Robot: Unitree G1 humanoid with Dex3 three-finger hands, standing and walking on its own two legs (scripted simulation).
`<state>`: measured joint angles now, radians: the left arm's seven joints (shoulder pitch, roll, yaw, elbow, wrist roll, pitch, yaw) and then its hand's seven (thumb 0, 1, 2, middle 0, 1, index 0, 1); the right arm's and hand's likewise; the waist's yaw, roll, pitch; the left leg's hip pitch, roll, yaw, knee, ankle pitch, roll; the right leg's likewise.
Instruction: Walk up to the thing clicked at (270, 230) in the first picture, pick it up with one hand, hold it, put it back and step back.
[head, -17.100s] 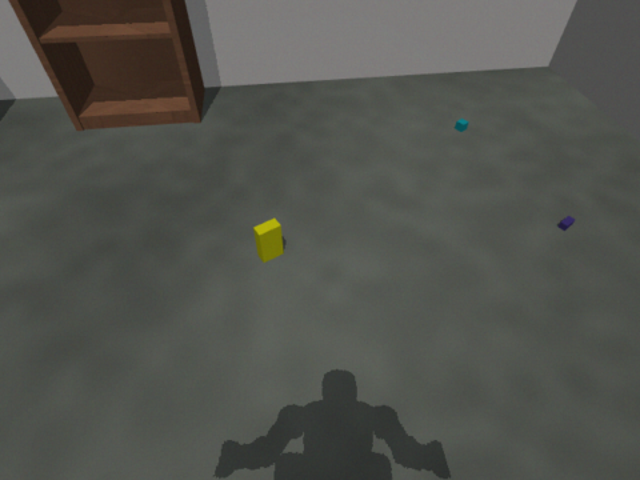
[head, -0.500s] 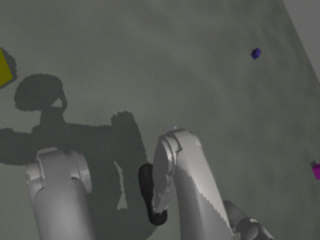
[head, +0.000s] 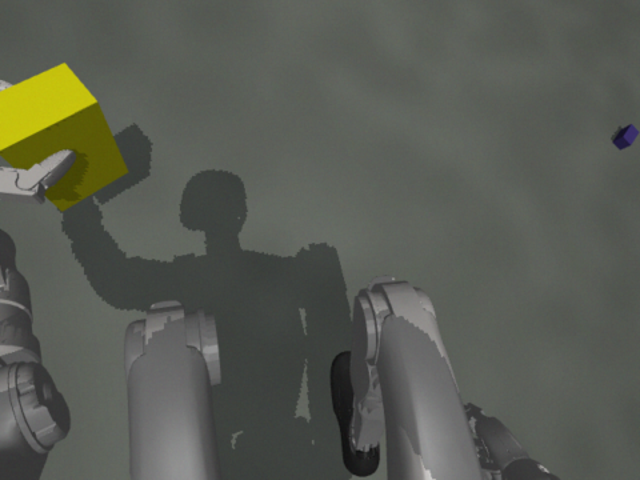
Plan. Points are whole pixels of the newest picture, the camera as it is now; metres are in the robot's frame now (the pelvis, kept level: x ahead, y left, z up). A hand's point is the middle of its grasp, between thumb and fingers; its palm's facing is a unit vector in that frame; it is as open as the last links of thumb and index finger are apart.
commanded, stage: settle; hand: left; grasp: from the side
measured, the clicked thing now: (63, 147) +0.49 +0.27 -0.08
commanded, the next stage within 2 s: hold in 0.06 s
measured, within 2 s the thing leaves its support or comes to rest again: neither
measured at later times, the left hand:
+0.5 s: hand (9, 115) +0.46 +0.28 +0.03, palm faces +0.33 -0.94 -0.04, open 9.3 cm
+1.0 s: hand out of the picture +0.41 +0.26 +0.19, palm faces +0.35 -0.94 -0.04, open 9.3 cm
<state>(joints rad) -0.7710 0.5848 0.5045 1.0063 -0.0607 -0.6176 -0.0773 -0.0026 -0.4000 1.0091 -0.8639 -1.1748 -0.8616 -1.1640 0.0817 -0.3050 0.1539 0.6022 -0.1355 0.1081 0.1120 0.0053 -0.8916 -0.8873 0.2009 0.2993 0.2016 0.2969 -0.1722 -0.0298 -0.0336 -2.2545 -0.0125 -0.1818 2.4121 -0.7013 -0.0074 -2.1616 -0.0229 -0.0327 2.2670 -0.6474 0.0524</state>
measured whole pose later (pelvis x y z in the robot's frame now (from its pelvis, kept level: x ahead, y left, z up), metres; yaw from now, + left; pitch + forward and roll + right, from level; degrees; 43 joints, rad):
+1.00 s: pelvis +0.02 -0.01 +0.17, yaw +5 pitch +30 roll -5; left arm -0.40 0.30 0.34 0.41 -0.13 -0.28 -0.01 -0.01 -0.48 1.04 -0.90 -1.25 -0.91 -1.20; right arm 0.13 -0.24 0.00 0.57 0.02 0.04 -0.02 0.01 -0.93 -0.89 0.20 0.30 0.20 0.30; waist -0.06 0.01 -0.18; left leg -1.71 0.03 -0.10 1.84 -0.66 -0.03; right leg -1.68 -0.05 -0.02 1.77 -0.62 0.05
